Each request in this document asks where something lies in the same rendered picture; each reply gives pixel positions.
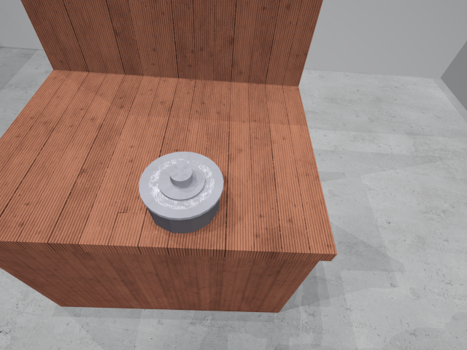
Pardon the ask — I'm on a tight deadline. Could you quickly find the pot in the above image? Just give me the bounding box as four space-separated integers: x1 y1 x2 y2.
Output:
148 200 220 233

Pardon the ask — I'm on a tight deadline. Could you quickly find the knob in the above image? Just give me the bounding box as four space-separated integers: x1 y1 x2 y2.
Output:
169 164 193 187

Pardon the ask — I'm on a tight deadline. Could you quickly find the table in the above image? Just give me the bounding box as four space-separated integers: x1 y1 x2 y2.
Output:
0 0 337 313

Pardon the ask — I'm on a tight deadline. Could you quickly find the lid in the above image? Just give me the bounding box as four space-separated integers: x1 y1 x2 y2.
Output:
139 152 223 220

